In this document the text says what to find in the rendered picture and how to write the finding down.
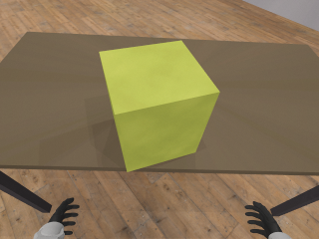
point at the carton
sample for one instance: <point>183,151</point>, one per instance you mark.
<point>161,100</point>

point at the table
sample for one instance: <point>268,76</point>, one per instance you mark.
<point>56,113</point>

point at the right robot hand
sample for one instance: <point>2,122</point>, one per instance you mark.
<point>268,223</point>

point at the left robot hand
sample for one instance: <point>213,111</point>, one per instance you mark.
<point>60,214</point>

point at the robot left forearm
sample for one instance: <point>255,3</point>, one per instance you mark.
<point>51,230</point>

